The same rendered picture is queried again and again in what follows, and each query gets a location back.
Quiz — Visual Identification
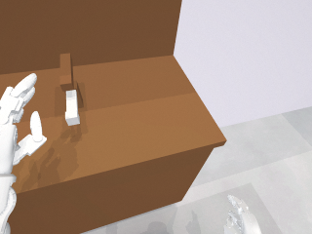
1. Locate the robot left hand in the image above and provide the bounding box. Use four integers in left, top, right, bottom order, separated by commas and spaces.
0, 73, 47, 175

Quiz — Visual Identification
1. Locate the tap lever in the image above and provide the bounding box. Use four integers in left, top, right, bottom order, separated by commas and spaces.
65, 90, 80, 126

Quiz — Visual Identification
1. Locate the robot right hand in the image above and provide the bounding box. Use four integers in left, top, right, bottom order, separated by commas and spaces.
223, 194, 262, 234

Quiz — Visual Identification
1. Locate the robot left forearm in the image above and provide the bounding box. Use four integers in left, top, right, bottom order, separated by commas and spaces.
0, 174, 17, 234

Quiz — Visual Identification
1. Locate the counter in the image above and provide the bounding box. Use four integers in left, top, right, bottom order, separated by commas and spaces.
0, 0, 227, 234

